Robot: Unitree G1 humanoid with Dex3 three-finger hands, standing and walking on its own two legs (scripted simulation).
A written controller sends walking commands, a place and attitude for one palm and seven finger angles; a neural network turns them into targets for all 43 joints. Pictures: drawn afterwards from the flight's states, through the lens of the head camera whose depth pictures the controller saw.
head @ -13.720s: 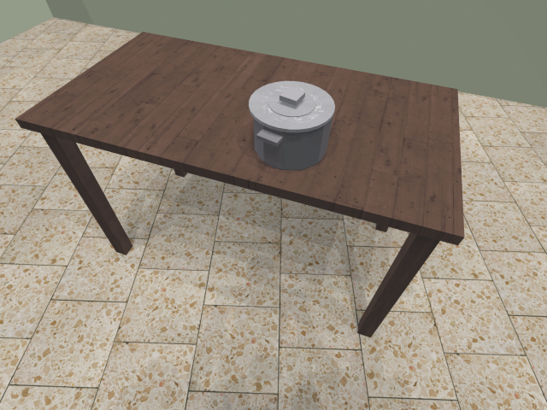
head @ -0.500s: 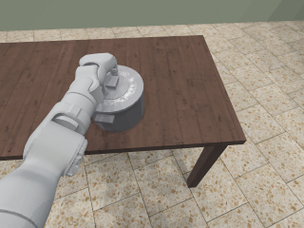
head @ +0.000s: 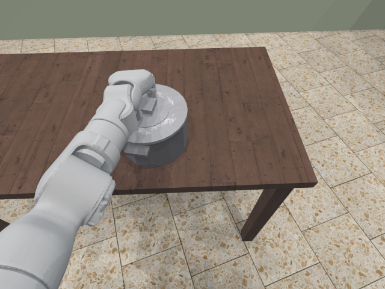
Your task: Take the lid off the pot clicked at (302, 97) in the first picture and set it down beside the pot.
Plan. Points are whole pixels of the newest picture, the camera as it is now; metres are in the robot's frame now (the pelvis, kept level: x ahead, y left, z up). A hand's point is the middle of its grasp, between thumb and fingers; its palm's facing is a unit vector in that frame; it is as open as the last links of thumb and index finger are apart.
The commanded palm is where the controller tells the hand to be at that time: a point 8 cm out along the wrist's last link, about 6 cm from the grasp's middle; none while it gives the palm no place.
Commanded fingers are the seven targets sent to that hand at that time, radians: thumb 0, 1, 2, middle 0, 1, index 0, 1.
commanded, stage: close the fingers and squeeze the knob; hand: left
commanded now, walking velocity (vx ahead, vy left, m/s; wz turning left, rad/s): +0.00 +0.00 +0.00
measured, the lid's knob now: (145, 105) +0.51 +0.08 +0.08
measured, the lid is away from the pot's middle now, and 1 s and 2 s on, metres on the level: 0.01 0.01 0.01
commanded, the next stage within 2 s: lift the lid straight up in 0.38 s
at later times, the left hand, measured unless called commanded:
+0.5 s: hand (138, 110) +0.48 +0.09 +0.10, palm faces -0.37 -0.02 -0.93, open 8.0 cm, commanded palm +0.48 +0.08 +0.15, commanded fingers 0.00 0.69 0.99 -0.94 -1.17 -0.70 -1.04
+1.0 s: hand (134, 100) +0.49 +0.09 +0.12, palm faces -0.34 -0.04 -0.94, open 7.8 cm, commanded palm +0.49 +0.09 +0.19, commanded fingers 0.00 0.70 0.99 -0.97 -1.19 -0.69 -1.04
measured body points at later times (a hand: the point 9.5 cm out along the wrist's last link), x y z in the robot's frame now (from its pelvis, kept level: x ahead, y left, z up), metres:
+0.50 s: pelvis +0.00 +0.00 +0.00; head +0.05 -0.02 +0.45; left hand +0.49 +0.09 +0.15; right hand +0.03 -0.26 -0.14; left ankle -0.01 +0.08 -0.73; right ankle -0.03 -0.11 -0.73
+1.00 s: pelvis +0.00 +0.00 +0.00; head +0.05 -0.02 +0.45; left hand +0.50 +0.09 +0.17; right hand +0.04 -0.26 -0.14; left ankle -0.01 +0.08 -0.73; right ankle -0.03 -0.11 -0.73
